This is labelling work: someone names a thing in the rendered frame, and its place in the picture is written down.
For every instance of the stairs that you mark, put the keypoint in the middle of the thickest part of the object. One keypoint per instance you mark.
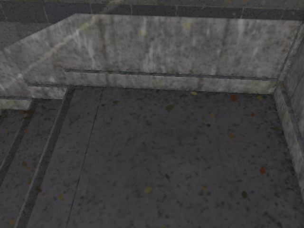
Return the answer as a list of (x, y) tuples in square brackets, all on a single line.
[(23, 136)]

